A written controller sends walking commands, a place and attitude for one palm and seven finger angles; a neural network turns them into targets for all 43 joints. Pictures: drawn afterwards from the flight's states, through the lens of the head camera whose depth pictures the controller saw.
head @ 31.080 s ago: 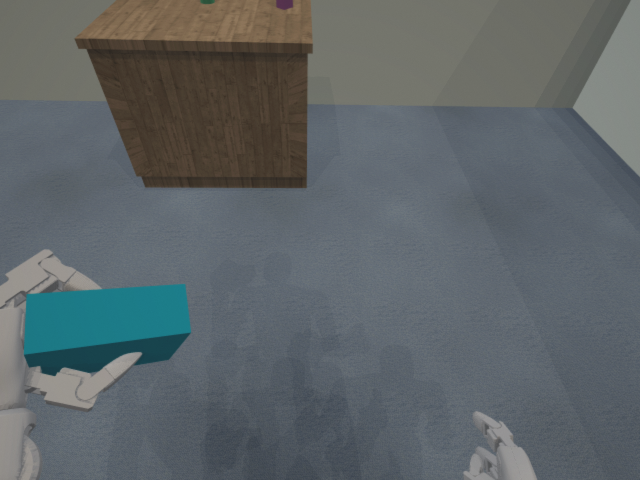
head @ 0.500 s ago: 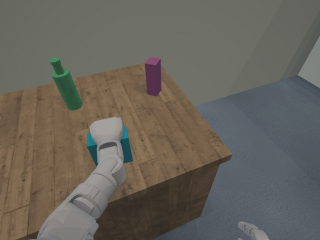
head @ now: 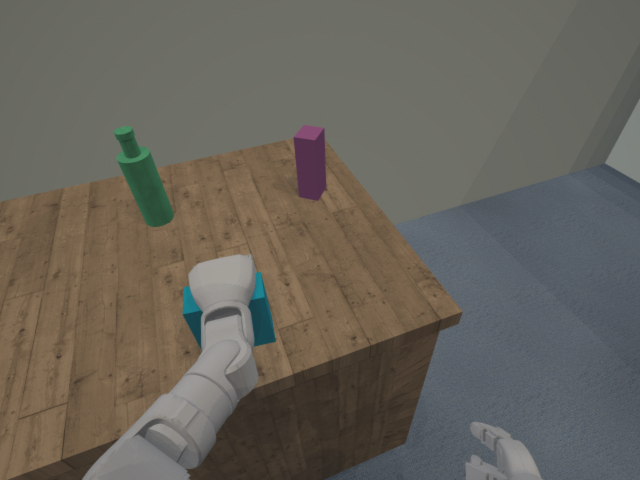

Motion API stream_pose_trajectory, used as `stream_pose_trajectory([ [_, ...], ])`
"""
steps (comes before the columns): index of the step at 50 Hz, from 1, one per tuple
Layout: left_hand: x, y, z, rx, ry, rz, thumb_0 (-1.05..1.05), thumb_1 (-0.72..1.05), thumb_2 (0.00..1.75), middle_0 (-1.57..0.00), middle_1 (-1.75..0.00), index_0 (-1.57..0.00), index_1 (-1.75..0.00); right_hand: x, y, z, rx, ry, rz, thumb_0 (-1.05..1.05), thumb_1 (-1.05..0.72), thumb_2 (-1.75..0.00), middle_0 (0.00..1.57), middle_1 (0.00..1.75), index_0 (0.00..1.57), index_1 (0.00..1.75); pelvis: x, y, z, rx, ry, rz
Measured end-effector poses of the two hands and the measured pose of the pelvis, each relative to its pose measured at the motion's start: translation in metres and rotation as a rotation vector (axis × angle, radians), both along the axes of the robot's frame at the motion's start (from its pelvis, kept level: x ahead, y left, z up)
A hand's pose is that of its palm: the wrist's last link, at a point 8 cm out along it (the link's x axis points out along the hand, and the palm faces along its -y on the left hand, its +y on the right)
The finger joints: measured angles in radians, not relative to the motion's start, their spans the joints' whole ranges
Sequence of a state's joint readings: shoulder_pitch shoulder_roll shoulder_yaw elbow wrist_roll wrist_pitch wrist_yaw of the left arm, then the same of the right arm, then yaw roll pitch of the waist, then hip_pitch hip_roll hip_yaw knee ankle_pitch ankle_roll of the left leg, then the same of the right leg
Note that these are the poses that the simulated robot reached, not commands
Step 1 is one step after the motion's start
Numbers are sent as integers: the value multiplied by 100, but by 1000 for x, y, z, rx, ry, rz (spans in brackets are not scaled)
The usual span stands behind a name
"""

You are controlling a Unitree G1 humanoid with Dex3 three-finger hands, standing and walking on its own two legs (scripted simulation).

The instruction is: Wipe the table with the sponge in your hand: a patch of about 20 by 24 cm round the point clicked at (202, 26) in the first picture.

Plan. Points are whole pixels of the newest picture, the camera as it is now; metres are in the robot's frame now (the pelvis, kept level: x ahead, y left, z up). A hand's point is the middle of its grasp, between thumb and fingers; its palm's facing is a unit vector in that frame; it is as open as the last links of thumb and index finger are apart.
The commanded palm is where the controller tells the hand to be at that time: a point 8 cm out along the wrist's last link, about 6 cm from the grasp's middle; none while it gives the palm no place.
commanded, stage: wipe back along the third lane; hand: left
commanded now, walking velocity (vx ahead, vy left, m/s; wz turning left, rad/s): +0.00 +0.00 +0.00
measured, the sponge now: (235, 323) +0.35 +0.17 -0.01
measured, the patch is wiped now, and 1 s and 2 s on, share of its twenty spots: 1.00 1.00 1.00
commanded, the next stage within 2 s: slide back across to the middle lane in 0.40 s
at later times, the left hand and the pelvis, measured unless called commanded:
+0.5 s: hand (235, 312) +0.34 +0.16 +0.03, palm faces -0.01 -0.05 -1.00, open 9.1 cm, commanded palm +0.30 +0.15 +0.06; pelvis +0.00 +0.00 +0.00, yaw +0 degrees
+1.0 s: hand (213, 322) +0.32 +0.19 +0.04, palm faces -0.01 -0.10 -0.99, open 9.1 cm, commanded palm +0.27 +0.19 +0.08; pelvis +0.00 -0.01 +0.00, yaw -1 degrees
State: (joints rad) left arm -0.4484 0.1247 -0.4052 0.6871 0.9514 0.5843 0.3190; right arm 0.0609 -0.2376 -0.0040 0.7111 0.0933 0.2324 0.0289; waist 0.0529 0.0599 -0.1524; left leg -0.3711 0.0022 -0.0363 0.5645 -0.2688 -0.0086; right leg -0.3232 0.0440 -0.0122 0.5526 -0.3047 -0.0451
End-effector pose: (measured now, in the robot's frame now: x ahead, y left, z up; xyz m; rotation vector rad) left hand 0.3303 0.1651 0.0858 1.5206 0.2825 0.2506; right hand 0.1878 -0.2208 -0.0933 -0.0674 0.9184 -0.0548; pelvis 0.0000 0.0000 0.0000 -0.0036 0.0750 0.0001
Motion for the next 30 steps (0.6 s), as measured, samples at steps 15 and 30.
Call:
stream_pose_trajectory([
  [15,-8,-6,-2,-5,10,-1,0,-42,110,-79,-146,-81,-147,23,4,10,10,-58,32,1,-91,-90,20,30,20,30,1,-3,-1,4,-9,2],
  [30,-11,-5,-1,-23,1,0,0,-42,110,-79,-146,-81,-147,10,1,6,5,-34,14,1,-91,-90,20,30,20,30,-3,-3,-2,5,-13,-3],
])
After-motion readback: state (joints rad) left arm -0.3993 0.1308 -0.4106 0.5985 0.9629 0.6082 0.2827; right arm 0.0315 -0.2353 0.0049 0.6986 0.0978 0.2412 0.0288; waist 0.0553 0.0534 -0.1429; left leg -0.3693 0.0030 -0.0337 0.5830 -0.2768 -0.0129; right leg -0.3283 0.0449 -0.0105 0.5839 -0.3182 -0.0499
